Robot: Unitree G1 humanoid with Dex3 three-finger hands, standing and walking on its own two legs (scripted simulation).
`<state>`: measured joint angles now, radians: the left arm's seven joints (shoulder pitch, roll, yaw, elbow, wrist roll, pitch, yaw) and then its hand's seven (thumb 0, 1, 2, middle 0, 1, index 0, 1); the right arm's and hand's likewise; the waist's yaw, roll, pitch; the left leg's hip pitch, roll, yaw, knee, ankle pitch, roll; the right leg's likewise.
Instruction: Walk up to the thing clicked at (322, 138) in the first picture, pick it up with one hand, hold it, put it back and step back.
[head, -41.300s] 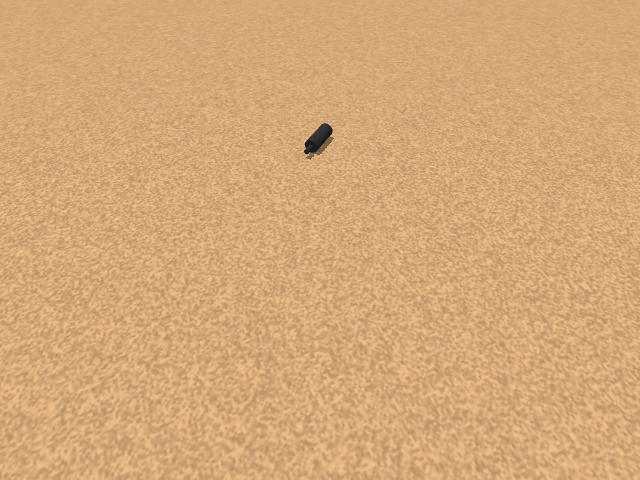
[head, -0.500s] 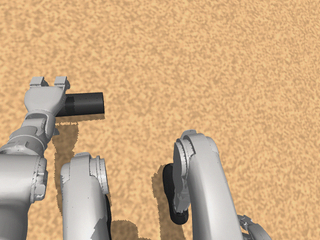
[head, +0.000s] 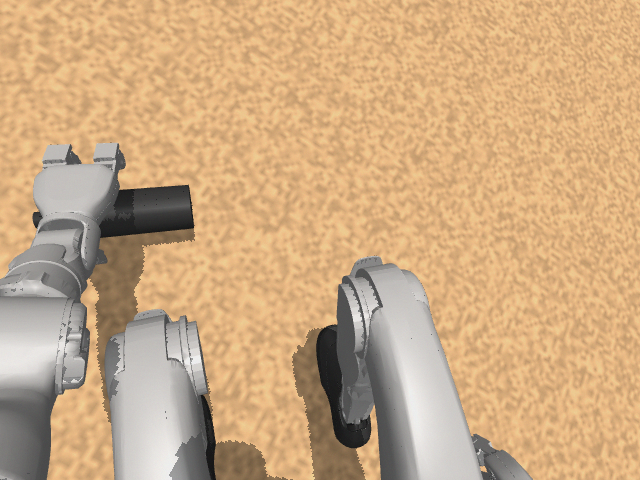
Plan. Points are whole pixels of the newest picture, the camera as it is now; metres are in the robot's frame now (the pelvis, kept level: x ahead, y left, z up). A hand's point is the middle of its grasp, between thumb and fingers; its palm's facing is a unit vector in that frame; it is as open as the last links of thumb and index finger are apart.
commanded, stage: rise first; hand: left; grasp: from above
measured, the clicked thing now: (117, 213) +0.49 +0.19 -0.30
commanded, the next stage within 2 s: approach in 1.10 s
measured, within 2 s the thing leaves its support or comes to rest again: neither
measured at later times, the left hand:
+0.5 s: hand (80, 225) +0.45 +0.21 -0.18, palm faces -0.47 -0.01 -0.88, open 14.2 cm
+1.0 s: hand (86, 220) +0.46 +0.20 -0.19, palm faces -0.47 -0.01 -0.88, open 14.2 cm
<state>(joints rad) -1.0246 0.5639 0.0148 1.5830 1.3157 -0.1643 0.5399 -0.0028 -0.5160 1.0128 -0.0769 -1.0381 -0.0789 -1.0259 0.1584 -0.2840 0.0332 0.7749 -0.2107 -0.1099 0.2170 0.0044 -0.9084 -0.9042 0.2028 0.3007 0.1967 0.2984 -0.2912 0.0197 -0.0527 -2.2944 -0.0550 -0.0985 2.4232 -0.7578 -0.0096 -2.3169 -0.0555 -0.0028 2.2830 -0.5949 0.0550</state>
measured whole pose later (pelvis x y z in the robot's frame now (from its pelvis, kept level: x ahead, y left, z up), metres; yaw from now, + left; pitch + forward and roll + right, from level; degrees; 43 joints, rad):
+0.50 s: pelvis +0.00 +0.00 +0.00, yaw +1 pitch +35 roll -6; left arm -1.00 0.56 -0.01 1.57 1.32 -0.20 0.51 0.00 -0.56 1.06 -0.08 -1.01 -0.07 -1.01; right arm 0.17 -0.30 0.02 0.78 -0.19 -0.10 0.21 0.00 -0.91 -0.91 0.20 0.30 0.20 0.30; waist -0.27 0.01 -0.07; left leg -2.28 -0.06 -0.10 2.40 -0.74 -0.01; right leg -2.30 -0.06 0.00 2.27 -0.59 0.05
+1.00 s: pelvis +0.00 +0.00 +0.00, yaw +0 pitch +36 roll -7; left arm -1.01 0.57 0.00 1.56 1.33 -0.20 0.52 0.00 -0.55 1.06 -0.10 -0.97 -0.08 -0.99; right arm 0.17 -0.29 0.03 0.77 -0.19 -0.11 0.21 0.00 -0.90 -0.90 0.20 0.30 0.20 0.30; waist -0.28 0.01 -0.06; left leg -2.28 -0.06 -0.10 2.41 -0.76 -0.01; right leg -2.31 -0.06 0.00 2.28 -0.60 0.06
